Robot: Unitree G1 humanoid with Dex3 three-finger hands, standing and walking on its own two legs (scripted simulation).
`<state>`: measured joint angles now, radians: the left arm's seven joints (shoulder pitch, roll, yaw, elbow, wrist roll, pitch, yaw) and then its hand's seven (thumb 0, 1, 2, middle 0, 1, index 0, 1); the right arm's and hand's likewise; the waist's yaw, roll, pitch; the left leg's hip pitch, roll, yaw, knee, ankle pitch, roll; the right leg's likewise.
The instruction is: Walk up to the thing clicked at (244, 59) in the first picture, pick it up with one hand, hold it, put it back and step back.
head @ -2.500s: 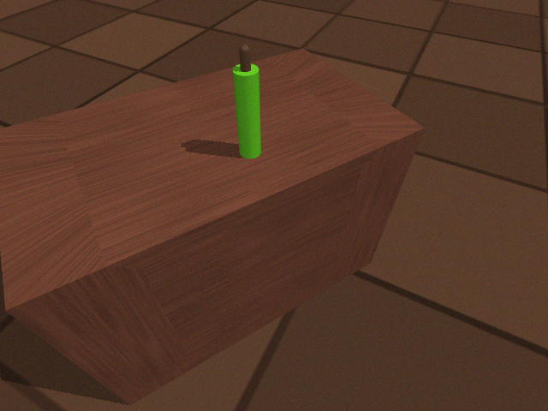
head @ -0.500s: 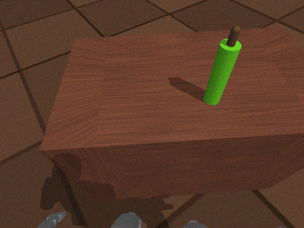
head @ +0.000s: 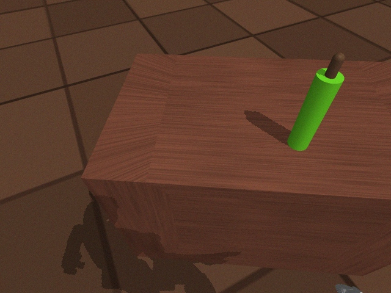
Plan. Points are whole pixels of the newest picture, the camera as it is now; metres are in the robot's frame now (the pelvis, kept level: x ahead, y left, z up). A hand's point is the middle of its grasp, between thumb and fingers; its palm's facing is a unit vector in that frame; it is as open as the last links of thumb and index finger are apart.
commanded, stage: walk up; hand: right
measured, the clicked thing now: (315, 106) +0.52 -0.25 +0.09
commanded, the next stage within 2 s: stand in 1.06 s
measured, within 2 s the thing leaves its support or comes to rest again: neither
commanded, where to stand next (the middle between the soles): +0.07 -0.01 m, yaw -3 degrees
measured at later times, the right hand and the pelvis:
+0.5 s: hand out of the picture +0.10 -0.25 -0.12, palm faces -0.04 +0.94 -0.33, open 7.4 cm; pelvis +0.00 +0.00 +0.03, yaw +1 degrees
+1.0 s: hand out of the picture +0.09 -0.25 -0.13, palm faces -0.03 +0.94 -0.33, open 7.4 cm; pelvis +0.01 +0.00 +0.03, yaw +1 degrees
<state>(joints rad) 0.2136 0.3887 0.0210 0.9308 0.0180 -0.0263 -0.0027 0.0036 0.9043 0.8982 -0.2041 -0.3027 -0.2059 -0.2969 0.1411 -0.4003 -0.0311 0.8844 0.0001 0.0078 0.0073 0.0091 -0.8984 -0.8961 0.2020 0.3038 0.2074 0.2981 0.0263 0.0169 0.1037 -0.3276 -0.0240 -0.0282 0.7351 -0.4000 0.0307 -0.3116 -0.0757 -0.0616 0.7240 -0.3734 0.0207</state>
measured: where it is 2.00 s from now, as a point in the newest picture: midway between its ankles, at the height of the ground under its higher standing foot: outside the picture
